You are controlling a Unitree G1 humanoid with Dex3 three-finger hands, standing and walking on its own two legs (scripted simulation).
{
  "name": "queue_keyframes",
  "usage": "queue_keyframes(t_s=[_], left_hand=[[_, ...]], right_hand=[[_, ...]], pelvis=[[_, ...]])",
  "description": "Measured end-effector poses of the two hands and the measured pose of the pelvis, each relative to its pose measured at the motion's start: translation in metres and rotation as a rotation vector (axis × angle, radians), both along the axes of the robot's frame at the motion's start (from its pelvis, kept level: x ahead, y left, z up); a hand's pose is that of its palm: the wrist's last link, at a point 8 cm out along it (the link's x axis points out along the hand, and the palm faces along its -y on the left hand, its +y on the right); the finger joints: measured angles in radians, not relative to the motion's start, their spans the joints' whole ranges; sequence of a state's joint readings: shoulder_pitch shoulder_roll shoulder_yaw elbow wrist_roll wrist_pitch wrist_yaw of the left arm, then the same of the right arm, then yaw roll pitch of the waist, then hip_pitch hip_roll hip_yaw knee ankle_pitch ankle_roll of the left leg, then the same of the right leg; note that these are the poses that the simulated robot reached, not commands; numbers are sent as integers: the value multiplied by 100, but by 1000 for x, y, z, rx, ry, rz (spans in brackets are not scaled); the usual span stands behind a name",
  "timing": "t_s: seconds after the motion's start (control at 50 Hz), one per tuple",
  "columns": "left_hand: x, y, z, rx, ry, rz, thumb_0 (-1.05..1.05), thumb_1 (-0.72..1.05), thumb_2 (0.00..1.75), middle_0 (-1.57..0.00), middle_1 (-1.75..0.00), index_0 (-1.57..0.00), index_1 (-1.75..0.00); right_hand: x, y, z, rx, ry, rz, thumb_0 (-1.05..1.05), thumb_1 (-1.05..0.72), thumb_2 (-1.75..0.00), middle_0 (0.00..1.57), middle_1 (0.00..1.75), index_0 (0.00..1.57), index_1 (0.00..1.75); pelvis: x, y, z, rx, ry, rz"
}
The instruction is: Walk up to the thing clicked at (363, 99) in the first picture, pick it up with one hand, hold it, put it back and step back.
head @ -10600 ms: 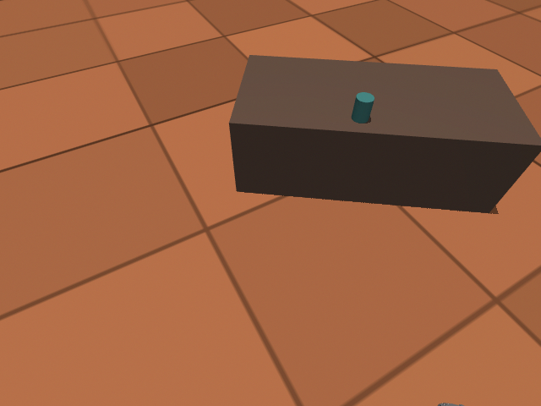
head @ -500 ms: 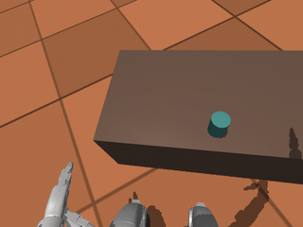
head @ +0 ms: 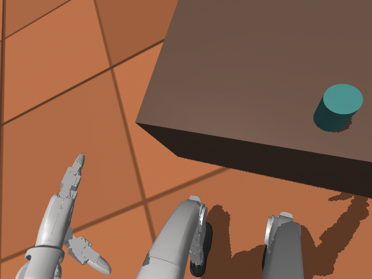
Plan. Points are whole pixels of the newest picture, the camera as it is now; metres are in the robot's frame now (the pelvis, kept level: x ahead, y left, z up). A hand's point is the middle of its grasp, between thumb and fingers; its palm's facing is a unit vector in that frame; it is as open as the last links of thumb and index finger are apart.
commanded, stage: close in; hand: right
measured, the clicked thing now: (335, 109) +0.50 -0.22 -0.13
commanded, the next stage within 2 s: rest palm in 0.58 s
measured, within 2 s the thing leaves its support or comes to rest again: leaves its support in 1.82 s
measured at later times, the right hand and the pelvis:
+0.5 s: hand (346, 124) +0.46 -0.23 -0.11, palm faces +0.17 +0.99 +0.04, open 17.7 cm; pelvis -0.02 +0.01 -0.06, yaw +0 degrees
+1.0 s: hand (329, 120) +0.47 -0.20 -0.11, palm faces +0.19 +0.98 +0.02, open 16.8 cm; pelvis -0.03 +0.01 -0.06, yaw +0 degrees
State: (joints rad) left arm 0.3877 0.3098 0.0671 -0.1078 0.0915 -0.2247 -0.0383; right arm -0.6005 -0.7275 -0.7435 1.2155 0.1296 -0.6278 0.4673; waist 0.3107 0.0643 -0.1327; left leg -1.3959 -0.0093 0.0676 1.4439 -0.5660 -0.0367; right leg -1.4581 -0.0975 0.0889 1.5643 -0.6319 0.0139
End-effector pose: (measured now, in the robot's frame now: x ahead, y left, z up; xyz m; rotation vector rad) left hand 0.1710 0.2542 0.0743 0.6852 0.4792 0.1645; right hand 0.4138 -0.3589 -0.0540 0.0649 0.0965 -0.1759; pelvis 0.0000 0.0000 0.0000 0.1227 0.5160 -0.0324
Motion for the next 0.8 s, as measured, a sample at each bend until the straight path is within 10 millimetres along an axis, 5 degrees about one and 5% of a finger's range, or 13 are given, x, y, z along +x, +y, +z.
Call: queue_keyframes(t_s=[0.12,0.22,0.46,0.8], left_hand=[[-8,0,2,71,-51,-28,-1,-54,6,-6,-4,-6,-5],[-10,0,6,126,-88,-58,-1,-54,6,-6,-5,-6,-5],[-27,8,8,116,-121,-17,-1,-52,4,-6,-5,-7,-5],[-24,6,31,156,-194,-68,-1,-54,6,-6,-5,-6,-5]], right_hand=[[-2,19,-46,7,10,-6,-1,61,-4,4,5,5,6],[-1,37,-65,6,-25,-12,-2,61,-4,4,5,5,6],[11,75,-55,-27,-32,16,-1,59,-3,4,5,5,5],[13,104,-57,-24,-27,2,-1,55,-5,4,5,5,6]], pelvis=[[-9,2,-30,4,25,5],[-16,5,-48,6,36,4],[-22,7,-56,-5,33,4],[-26,11,-58,-23,23,5]])
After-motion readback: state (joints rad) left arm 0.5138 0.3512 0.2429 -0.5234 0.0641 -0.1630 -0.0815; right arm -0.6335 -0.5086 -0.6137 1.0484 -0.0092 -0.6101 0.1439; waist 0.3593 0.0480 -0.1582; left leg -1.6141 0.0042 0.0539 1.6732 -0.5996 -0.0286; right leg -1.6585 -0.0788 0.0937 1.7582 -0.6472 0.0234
